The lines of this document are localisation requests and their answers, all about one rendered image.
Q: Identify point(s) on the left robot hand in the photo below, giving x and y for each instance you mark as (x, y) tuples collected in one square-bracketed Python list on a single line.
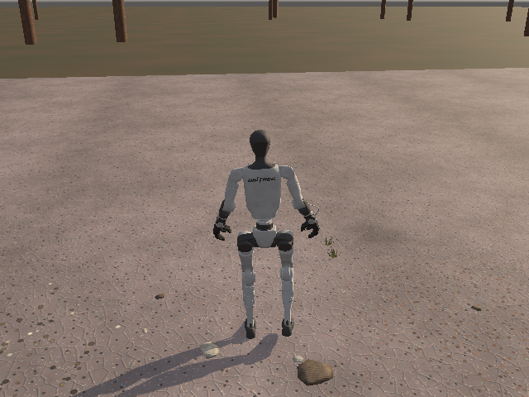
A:
[(216, 231)]

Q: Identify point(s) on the left robot shin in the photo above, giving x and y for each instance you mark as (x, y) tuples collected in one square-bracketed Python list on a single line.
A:
[(249, 300)]

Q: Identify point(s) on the robot left upper arm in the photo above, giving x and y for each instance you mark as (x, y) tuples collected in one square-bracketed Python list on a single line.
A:
[(231, 188)]

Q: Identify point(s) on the robot right upper arm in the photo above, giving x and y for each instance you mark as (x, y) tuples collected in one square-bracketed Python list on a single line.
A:
[(288, 173)]

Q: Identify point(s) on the robot left forearm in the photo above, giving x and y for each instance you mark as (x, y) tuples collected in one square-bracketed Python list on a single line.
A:
[(222, 216)]

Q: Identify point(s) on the right robot hand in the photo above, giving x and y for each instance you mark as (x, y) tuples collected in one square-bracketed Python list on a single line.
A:
[(313, 226)]

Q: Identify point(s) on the robot right forearm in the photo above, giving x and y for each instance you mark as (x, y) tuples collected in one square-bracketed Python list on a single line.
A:
[(307, 213)]

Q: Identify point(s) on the right robot foot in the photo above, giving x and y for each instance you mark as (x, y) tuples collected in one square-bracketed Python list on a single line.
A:
[(287, 329)]

